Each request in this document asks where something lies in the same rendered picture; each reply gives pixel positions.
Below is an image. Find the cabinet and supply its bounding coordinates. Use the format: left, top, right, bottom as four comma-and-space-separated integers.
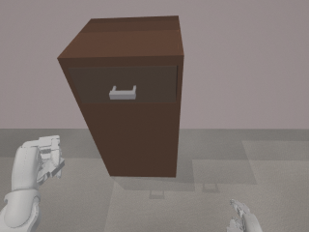
57, 15, 184, 178

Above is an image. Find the drawer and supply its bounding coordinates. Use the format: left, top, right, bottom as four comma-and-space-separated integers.
68, 65, 177, 103

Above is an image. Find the left robot hand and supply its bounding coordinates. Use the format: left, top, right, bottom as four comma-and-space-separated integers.
12, 135, 65, 191

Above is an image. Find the left robot forearm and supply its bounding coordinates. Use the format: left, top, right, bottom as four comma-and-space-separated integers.
0, 188, 42, 232

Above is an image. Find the handle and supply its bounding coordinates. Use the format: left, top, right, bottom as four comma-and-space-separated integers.
109, 85, 136, 100

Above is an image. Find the right robot hand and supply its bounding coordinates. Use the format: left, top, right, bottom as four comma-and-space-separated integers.
226, 199, 263, 232

